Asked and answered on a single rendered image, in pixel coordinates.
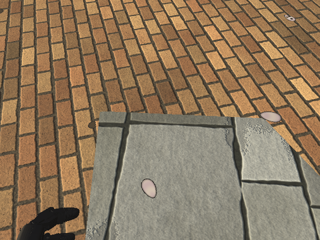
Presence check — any left robot hand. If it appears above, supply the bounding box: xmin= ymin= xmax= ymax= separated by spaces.
xmin=17 ymin=207 xmax=80 ymax=240

